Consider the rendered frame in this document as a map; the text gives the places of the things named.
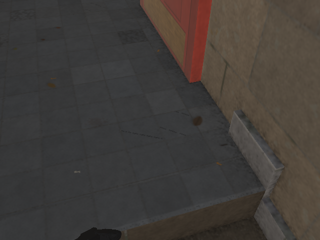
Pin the left robot hand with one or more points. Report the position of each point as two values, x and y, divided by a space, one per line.
100 234

